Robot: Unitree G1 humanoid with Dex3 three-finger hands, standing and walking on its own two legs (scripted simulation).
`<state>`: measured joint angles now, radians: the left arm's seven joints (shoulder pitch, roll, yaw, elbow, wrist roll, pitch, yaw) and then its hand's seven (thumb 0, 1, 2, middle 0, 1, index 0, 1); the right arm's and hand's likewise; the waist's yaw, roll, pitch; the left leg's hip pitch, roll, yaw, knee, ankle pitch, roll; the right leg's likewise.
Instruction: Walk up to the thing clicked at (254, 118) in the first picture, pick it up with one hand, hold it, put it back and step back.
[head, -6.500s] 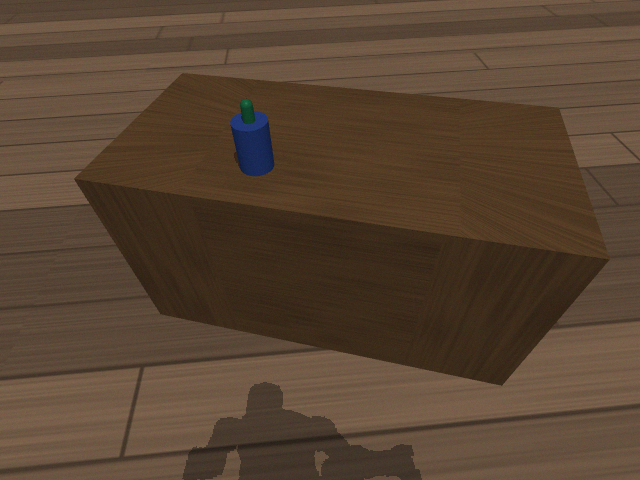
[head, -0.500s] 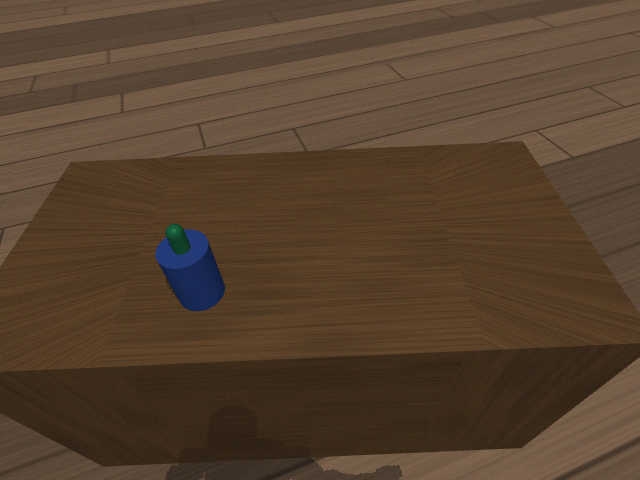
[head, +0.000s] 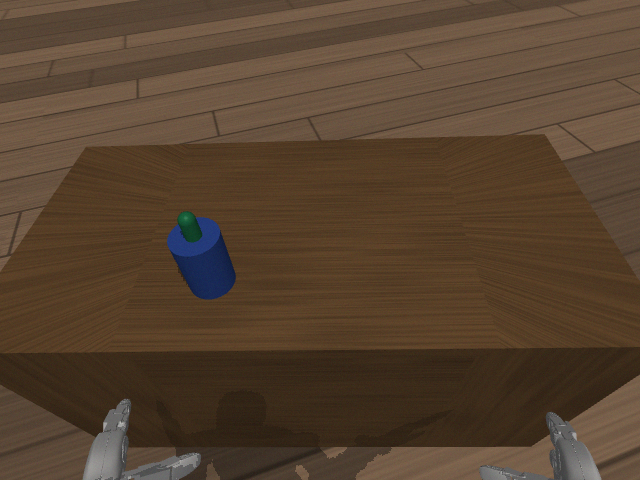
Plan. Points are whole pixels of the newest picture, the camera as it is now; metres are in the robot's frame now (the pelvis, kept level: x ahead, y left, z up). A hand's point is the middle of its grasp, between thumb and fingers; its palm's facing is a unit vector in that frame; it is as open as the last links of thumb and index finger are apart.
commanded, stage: rise first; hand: left
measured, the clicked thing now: (200, 250) +0.49 +0.25 -0.04
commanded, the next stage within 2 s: go down in 1.14 s
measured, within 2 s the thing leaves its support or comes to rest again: neither
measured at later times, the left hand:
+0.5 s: hand (122, 434) +0.19 +0.27 -0.02, palm faces +0.30 -0.89 -0.35, open 17.4 cm
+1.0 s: hand (98, 442) +0.17 +0.27 +0.02, palm faces +0.34 -0.86 -0.38, open 17.5 cm
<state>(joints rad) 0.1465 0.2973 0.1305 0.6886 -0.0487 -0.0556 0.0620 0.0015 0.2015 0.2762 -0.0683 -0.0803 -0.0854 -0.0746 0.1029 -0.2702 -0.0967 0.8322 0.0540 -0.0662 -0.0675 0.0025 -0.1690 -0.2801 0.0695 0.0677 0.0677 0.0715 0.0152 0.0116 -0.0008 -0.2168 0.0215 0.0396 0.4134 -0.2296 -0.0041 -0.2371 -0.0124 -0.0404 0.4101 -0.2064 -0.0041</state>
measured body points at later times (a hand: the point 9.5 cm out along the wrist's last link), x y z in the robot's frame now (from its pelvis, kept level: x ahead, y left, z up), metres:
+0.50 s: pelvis +0.01 +0.01 +0.00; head +0.01 +0.00 +0.45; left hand +0.17 +0.32 +0.00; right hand +0.17 -0.26 -0.09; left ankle -0.01 +0.12 -0.74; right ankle +0.00 -0.12 -0.74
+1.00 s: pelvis +0.00 +0.00 +0.00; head -0.01 -0.01 +0.45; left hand +0.15 +0.32 +0.04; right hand +0.16 -0.26 -0.10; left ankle -0.01 +0.12 -0.74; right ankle +0.00 -0.12 -0.74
